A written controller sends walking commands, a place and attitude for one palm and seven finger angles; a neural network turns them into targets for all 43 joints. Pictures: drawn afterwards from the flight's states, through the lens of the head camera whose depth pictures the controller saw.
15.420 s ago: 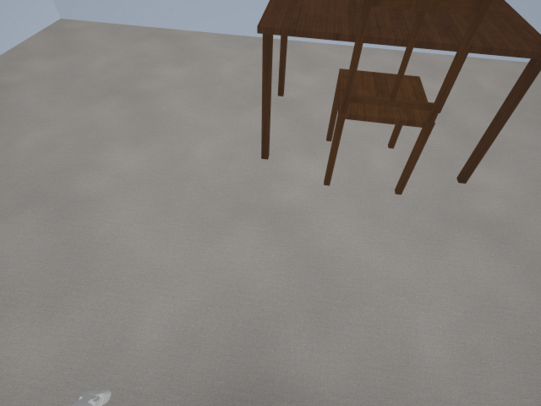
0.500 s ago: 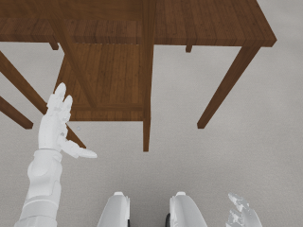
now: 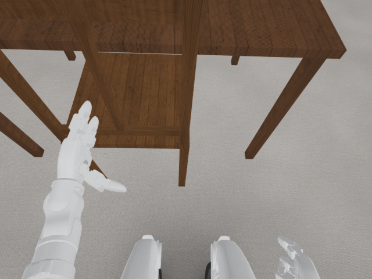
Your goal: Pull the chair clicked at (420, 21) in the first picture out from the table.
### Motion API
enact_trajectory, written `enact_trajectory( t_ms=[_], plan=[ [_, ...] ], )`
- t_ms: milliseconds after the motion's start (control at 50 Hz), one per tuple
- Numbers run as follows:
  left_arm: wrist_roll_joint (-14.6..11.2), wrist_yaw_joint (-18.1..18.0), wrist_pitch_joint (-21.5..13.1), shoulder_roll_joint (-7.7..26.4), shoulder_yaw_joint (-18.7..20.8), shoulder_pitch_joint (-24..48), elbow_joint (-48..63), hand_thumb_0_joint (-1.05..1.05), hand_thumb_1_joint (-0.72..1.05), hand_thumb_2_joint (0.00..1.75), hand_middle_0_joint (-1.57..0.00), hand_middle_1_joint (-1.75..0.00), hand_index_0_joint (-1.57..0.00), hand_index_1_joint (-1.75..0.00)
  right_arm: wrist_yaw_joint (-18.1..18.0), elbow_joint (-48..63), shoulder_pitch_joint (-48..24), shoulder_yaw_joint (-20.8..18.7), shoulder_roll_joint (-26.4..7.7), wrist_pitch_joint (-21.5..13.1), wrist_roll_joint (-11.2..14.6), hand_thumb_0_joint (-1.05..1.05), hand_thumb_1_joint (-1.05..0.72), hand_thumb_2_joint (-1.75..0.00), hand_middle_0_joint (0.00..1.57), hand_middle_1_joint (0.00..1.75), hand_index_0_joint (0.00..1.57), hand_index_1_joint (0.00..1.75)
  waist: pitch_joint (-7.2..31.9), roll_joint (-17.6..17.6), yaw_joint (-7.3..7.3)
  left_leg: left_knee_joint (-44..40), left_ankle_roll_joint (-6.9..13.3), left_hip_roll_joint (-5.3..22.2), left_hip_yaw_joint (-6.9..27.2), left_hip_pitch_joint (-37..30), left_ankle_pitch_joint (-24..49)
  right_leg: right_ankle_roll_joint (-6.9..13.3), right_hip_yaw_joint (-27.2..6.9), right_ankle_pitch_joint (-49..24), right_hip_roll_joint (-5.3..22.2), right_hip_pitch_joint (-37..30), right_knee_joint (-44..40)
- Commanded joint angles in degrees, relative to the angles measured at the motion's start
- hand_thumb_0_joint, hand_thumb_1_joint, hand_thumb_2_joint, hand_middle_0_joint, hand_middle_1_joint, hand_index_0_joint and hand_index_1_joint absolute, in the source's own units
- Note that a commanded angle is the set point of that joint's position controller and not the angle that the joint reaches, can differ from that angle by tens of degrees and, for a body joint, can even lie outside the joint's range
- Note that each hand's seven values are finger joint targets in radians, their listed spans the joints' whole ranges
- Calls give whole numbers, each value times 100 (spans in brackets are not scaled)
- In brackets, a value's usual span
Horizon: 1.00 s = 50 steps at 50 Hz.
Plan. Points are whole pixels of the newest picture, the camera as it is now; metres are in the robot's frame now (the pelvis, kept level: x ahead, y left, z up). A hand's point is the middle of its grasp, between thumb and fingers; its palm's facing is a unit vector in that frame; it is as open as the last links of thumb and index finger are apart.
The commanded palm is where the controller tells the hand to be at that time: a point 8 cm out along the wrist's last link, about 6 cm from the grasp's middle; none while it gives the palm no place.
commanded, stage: aim the fingers beside a spindle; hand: left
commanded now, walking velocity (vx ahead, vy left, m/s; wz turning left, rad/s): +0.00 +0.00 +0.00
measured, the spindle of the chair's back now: (104, 88) +0.51 +0.20 +0.05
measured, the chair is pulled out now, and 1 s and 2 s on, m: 0.00 0.00 0.00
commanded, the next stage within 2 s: none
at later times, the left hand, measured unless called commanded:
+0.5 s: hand (110, 157) +0.36 +0.17 +0.02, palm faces -0.01 -1.00 -0.03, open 16.9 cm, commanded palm +0.34 +0.22 +0.03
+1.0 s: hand (109, 154) +0.36 +0.17 +0.02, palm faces -0.01 -1.00 -0.04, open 16.9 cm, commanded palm +0.34 +0.22 +0.02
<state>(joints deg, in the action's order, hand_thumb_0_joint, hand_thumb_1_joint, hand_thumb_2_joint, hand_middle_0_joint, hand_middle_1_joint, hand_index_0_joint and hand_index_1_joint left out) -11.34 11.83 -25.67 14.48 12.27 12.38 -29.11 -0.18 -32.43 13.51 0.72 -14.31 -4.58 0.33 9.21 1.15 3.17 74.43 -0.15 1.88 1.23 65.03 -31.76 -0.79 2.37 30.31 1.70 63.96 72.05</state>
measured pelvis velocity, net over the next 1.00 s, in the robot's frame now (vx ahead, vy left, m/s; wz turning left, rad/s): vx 0.00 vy -0.01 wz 0.00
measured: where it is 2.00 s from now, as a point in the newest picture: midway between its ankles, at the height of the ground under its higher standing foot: outside the picture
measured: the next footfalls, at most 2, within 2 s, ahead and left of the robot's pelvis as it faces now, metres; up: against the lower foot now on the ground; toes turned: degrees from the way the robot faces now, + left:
none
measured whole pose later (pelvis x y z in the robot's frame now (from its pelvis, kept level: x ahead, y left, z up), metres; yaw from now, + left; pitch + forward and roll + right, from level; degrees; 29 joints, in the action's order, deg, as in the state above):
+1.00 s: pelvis +0.00 -0.01 +0.00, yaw +0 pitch +22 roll -2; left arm -11.0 11.8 -26.6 14.2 12.2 12.4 -29.5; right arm -0.5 -33.1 13.2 0.6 -14.5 -4.4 0.3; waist 9.3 1.1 3.2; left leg 74.2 -0.9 2.0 1.7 64.6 -31.8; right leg -0.1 2.7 30.7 1.5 63.8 72.4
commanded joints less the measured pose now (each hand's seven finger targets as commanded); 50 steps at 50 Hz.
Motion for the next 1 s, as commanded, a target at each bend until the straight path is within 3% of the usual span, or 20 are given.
enact_trajectory(
  t_ms=[0,80,120,200,280,300,420,460,560,640,660,740,780,900,960,980],
  plan=[
    [-38,-17,-407,680,126,1417,1388,0,-50,30,-6,-8,-6,-8,-94,647,204,-424,-890,-210,7,0,-90,-90,20,30,20,30,2286,197,83,-1003,92,-147,84,-1618,1435,214,31,-1136,-206,-1076,-887],
    [43,-239,-577,1061,461,1504,1782,0,-50,30,-6,-8,-6,-8,-83,644,201,-406,-846,-206,-44,0,-90,-90,20,30,20,30,2585,475,-45,-1013,61,-137,110,-1872,1825,232,27,-1365,-218,-1174,-779],
    [76,-326,-583,1098,566,1209,1733,0,-50,30,-6,-8,-6,-8,-63,662,182,-396,-810,-171,-51,0,-90,-90,20,30,20,30,2560,465,-105,-1044,46,-136,89,-1861,1946,237,31,-1490,-225,-1283,-767],
    [91,-311,-409,813,380,785,1302,0,-50,30,-6,-8,-6,-8,-18,678,198,-396,-809,-100,-31,0,-90,-90,20,30,20,30,2254,213,-45,-1085,48,-134,44,-1627,1781,219,54,-1471,-245,-1337,-846],
    [4,-101,-238,629,214,724,908,0,-50,30,-6,-8,-6,-8,-32,684,220,-393,-859,-55,24,0,-90,-90,20,30,20,30,1963,-107,80,-1037,101,-163,-13,-1275,1441,189,11,-1355,-254,-1370,-972],
    [-33,-49,-261,624,177,904,1043,0,-50,30,-6,-8,-6,-8,-42,685,200,-400,-866,-60,29,0,-90,-90,20,30,20,30,2041,-111,108,-1001,111,-173,-17,-1249,1381,176,-19,-1327,-237,-1390,-978],
    [-31,-77,-617,810,217,1255,1920,0,-50,30,-6,-8,-6,-8,-89,672,188,-423,-805,-178,-8,0,-90,-90,20,30,20,30,2484,464,26,-985,82,-143,24,-1814,1915,217,-19,-1630,-214,-1369,-852],
    [4,-174,-672,809,163,1381,1994,0,-50,30,-6,-8,-6,-8,-88,618,209,-420,-809,-214,-28,0,-90,-90,20,30,20,30,2481,465,81,-960,86,-128,79,-1917,1969,220,10,-1576,-229,-1245,-824],
    [78,-249,-450,790,320,766,1179,0,-50,30,-6,-8,-6,-8,-54,596,190,-408,-825,-152,-22,0,-90,-90,20,30,20,30,2028,87,34,-1000,95,-163,18,-1417,1581,207,9,-1405,-237,-1306,-891],
    [32,-148,-297,847,442,867,831,0,-50,30,-6,-8,-6,-8,-46,665,141,-390,-843,-68,11,0,-90,-90,20,30,20,30,1885,-120,22,-974,111,-206,-74,-1042,1184,177,-91,-1166,-212,-1434,-1005],
    [11,-123,-334,960,539,933,896,0,-50,30,-6,-8,-6,-8,-64,695,152,-391,-851,-75,10,0,-90,-90,20,30,20,30,2007,-145,1,-937,126,-206,-62,-1017,1247,185,-114,-1230,-224,-1521,-955],
    [-97,-40,-594,986,484,1184,1692,0,-50,30,-6,-8,-6,-8,-75,746,96,-389,-777,-154,3,0,-90,-90,20,30,20,30,2517,299,-64,-948,118,-203,-94,-1425,1591,193,-169,-1558,-206,-1752,-948],
    [-91,-40,-680,966,398,1167,1927,0,-50,30,-6,-8,-6,-8,-95,711,128,-406,-774,-203,0,0,-90,-90,20,30,20,30,2669,380,-9,-949,118,-173,-56,-1676,1805,193,-134,-1688,-222,-1689,-921],
    [-28,-5,-410,663,168,1040,920,0,-50,30,-6,-8,-6,-8,-111,526,173,-398,-870,-191,20,0,-90,-90,20,30,20,30,1757,-101,183,-967,119,-175,8,-1144,1092,163,-54,-998,-228,-1182,-1037],
    [0,9,-313,725,229,1235,687,0,-50,30,-6,-8,-6,-8,-116,563,181,-395,-896,-173,31,0,-90,-90,20,30,20,30,1718,-36,146,-938,127,-196,0,-1038,919,188,-74,-789,-216,-1079,-1027],
    [12,-2,-338,848,356,1257,767,0,-50,30,-6,-8,-6,-8,-113,592,176,-396,-896,-161,24,0,-90,-90,20,30,20,30,1893,9,58,-962,119,-201,0,-1099,1038,206,-67,-895,-205,-1177,-985]
  ],
)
